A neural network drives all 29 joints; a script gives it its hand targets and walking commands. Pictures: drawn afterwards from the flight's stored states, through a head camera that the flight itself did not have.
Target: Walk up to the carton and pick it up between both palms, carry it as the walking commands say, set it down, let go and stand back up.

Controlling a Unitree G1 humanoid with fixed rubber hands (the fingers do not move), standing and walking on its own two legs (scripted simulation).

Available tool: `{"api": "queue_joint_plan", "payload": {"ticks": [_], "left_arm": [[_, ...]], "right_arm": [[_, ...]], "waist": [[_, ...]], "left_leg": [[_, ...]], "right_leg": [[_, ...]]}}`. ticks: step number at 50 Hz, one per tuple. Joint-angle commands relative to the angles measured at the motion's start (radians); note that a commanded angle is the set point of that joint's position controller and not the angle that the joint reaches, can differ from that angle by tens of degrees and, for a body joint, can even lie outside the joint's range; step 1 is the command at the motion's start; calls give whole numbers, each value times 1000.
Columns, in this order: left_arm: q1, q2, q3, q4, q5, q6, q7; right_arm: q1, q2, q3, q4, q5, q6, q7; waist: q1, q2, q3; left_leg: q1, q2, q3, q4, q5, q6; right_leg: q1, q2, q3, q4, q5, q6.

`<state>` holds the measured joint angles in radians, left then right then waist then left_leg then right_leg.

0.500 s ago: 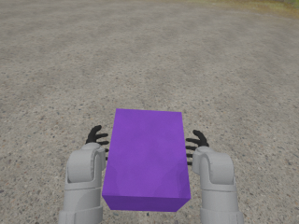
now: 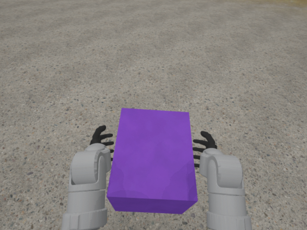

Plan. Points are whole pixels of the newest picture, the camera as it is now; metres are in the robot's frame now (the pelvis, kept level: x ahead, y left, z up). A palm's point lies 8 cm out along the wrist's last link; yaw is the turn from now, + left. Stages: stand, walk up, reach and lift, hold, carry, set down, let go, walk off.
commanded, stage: carry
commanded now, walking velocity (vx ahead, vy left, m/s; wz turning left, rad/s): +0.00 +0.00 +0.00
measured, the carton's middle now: (152, 161) +0.34 +0.01 +0.00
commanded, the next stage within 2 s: hold in 1.74 s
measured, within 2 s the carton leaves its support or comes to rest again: neither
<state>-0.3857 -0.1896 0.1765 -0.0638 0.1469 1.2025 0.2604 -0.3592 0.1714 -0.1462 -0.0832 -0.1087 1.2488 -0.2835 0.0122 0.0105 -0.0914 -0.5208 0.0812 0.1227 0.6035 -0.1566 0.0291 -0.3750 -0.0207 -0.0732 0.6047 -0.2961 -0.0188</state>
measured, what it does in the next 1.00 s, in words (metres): stands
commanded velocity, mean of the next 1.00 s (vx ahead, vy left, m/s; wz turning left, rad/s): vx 0.00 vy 0.00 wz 0.00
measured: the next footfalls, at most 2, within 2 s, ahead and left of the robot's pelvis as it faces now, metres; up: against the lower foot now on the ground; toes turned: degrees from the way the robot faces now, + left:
none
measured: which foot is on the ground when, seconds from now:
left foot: down 0.00-1.00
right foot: down 0.00-1.00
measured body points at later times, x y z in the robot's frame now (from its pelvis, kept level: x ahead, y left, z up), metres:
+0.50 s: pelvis +0.00 +0.02 +0.01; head -0.02 +0.04 +0.46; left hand +0.31 +0.16 +0.08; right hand +0.30 -0.13 +0.08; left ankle +0.10 +0.11 -0.72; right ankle +0.05 -0.13 -0.72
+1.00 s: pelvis +0.03 +0.01 +0.01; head +0.02 +0.01 +0.46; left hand +0.34 +0.14 +0.07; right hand +0.32 -0.15 +0.07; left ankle +0.10 +0.11 -0.72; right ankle +0.05 -0.13 -0.72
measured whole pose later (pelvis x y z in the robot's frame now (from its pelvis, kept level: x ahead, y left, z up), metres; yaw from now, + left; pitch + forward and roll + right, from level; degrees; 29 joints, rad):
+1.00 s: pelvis +0.03 +0.01 +0.01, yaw -2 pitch +3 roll +0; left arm -0.26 -0.15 0.14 0.02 0.19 0.97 0.12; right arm -0.23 0.14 -0.11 -0.01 -0.17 1.00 -0.11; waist -0.01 -0.01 -0.10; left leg -0.41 0.05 0.14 0.54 -0.18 0.03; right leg -0.34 -0.04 -0.04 0.56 -0.27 0.02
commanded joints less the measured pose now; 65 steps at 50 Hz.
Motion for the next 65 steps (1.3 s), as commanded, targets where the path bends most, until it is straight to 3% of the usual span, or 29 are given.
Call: {"api": "queue_joint_plan", "payload": {"ticks": [1,4,6,9,11,15,17,18,21,22,25,26,27,29,31,32,37,41,43,46,50,53,54,55,56,58,60,63,65], "left_arm": [[-425,-1096,-661,87,-480,15,-427],[-480,-1083,-647,27,-485,-12,-435],[-473,-1083,-658,3,-483,-19,-426],[-454,-1058,-602,55,-414,-67,-419],[-463,-1082,-662,8,-464,-43,-416],[-510,-1080,-720,-131,-504,-49,-411],[-399,-1035,-566,140,-380,-77,-417],[-429,-1062,-680,-76,-471,-68,-414],[-439,-1065,-648,32,-438,-110,-425],[-483,-1078,-692,-70,-484,-94,-420],[-344,-1005,-540,194,-324,-148,-416],[-480,-1114,-742,-130,-499,-107,-413],[-418,-1055,-623,102,-401,-113,-410],[-409,-1058,-680,-34,-444,-112,-414],[-324,-989,-494,290,-284,-169,-417],[-424,-1043,-674,-46,-431,-153,-414],[-338,-961,-522,179,-311,-203,-417],[-390,-1026,-733,-187,-454,-207,-398],[-216,-892,-492,212,-242,-264,-401],[-339,-948,-703,-168,-396,-242,-388],[-203,-861,-503,197,-222,-291,-401],[-266,-900,-585,59,-281,-315,-394],[-377,-947,-707,-187,-398,-299,-387],[-261,-885,-572,50,-291,-307,-387],[-269,-894,-671,-125,-360,-289,-387],[-203,-830,-502,180,-211,-328,-394],[-256,-846,-568,77,-262,-343,-397],[-193,-845,-533,145,-232,-369,-399],[-223,-828,-507,166,-219,-385,-400]], "right_arm": [[-654,995,640,-83,450,-43,456],[-671,1022,635,-91,442,-75,444],[-627,1031,627,-65,441,-73,441],[-694,993,593,-50,417,-124,457],[-650,992,610,-80,439,-101,454],[-609,1024,681,-160,457,-97,453],[-567,965,535,73,345,-132,454],[-585,997,654,-126,436,-119,457],[-560,973,573,-40,362,-177,449],[-574,1027,644,-110,416,-160,443],[-555,916,510,79,308,-211,460],[-614,995,686,-218,443,-171,455],[-568,940,551,16,346,-168,456],[-531,960,611,-77,385,-169,459],[-518,893,467,168,255,-230,465],[-565,962,625,-110,392,-213,459],[-484,892,504,81,259,-268,445],[-496,952,703,-234,411,-260,435],[-374,816,484,104,204,-315,433],[-458,913,673,-190,374,-283,429],[-407,779,498,47,203,-346,430],[-412,849,580,-38,267,-365,426],[-409,919,666,-156,353,-344,425],[-396,865,571,14,275,-354,424],[-394,883,677,-172,350,-338,420],[-348,792,499,97,192,-378,416],[-313,812,522,58,219,-399,425],[-397,807,554,9,226,-429,419],[-378,806,518,68,207,-440,418]], "waist": [[-1,-207,-213],[-23,-192,-263],[-22,-46,-277],[-15,45,-264],[0,115,-266],[-12,-57,-297],[-13,39,-320],[-10,-39,-330],[-18,46,-335],[-16,-39,-293],[-4,36,-286],[-5,40,-287],[-8,78,-282],[-8,80,-297],[-8,-2,-254],[-11,7,-260],[-12,-31,-293],[-14,23,-329],[-14,-51,-347],[-20,-48,-329],[-8,2,-299],[-16,-68,-288],[-16,39,-348],[-13,-41,-347],[-13,-80,-346],[-11,-19,-296],[-13,71,-280],[-17,-110,-252],[-17,-15,-323]], "left_leg": [[108,-37,-41,60,-258,-47],[304,-53,-35,81,-79,-17],[356,-9,-77,-76,-32,0],[217,120,-263,-299,-372,38],[101,90,-188,-326,-473,3],[210,50,-104,-186,-244,-3],[279,61,-127,-189,-158,2],[273,58,-117,-176,-183,-3],[297,55,-114,-191,-124,-14],[288,58,-116,-170,-146,-17],[229,79,-150,-258,-245,13],[216,83,-149,-237,-219,6],[228,73,-135,-252,-250,-7],[260,76,-118,-227,-158,-2],[248,97,-151,-238,-137,2],[250,78,-117,-232,-171,2],[274,73,-99,-175,-102,-13],[281,76,-121,-180,-83,-6],[297,78,-111,-145,23,-10],[313,66,-85,-112,43,-21],[298,73,-87,-121,100,-11],[332,90,-106,-124,103,-14],[337,81,-98,-112,140,-20],[318,79,-94,-95,147,-14],[325,67,-90,-80,72,-13],[303,76,-106,-97,164,-16],[309,66,-93,-120,77,-26],[309,81,-105,-106,65,-21],[343,70,-99,-117,46,-26]], "right_leg": [[-66,-255,352,-342,-330,-107],[-161,-165,141,-269,-214,-34],[-138,-98,101,-183,-101,-1],[-24,-23,48,-40,-95,2],[42,-5,25,-12,-112,-27],[22,-80,110,-180,-132,-35],[23,-99,116,-154,-40,-22],[7,-96,124,-180,-36,-17],[-2,-91,121,-155,7,-16],[-12,-90,124,-183,-30,-18],[37,-56,68,-121,-20,-10],[28,-78,87,-130,-2,-22],[-5,-61,72,-104,-18,-17],[49,-70,72,-113,57,-14],[13,-65,71,-113,36,-4],[14,-75,69,-121,22,-12],[38,-85,72,-147,55,-12],[72,-112,100,-141,68,-18],[107,-115,102,-135,193,-5],[106,-146,107,-129,238,21],[62,-123,105,-112,186,23],[65,-125,99,-99,173,27],[88,-142,108,-85,211,21],[120,-121,97,-99,229,26],[114,-132,105,-118,248,25],[104,-121,101,-86,242,23],[87,-127,108,-111,203,12],[109,-125,108,-140,254,15],[111,-130,119,-111,217,10]]}}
